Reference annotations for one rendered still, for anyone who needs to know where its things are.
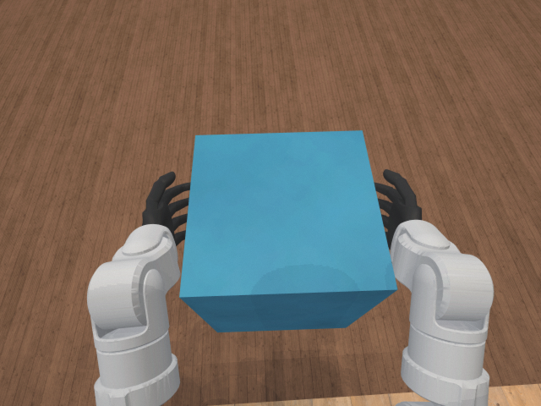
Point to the robot right hand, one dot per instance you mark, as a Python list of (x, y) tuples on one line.
[(404, 204)]

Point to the robot left forearm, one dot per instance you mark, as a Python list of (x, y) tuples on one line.
[(126, 299)]

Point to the robot right forearm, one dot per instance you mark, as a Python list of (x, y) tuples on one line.
[(452, 294)]

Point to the carton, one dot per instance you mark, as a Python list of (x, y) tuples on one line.
[(284, 232)]

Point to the robot left hand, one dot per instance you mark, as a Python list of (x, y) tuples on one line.
[(159, 212)]

